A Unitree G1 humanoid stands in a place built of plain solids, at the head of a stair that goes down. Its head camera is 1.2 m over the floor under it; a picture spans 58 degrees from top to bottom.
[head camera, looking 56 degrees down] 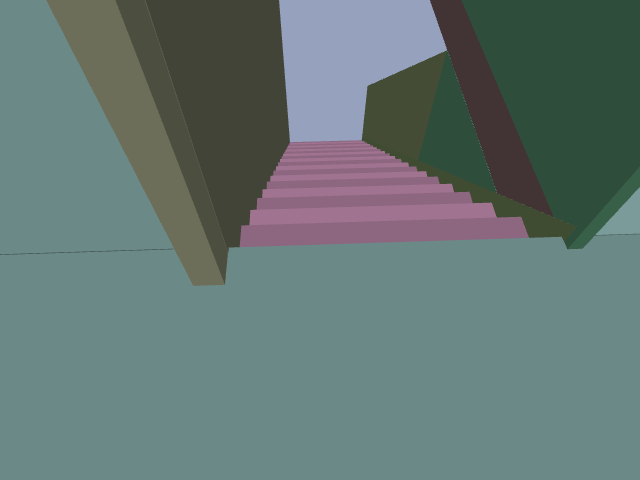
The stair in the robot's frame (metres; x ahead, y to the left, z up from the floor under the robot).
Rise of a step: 0.18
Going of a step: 0.22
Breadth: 1.12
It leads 2 degrees to the left of straight ahead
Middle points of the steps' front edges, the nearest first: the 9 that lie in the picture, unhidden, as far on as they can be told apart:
0.80 -0.25 0.00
1.02 -0.25 -0.18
1.24 -0.24 -0.36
1.46 -0.23 -0.55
1.69 -0.22 -0.73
1.91 -0.21 -0.91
2.13 -0.20 -1.10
2.35 -0.20 -1.28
2.57 -0.19 -1.46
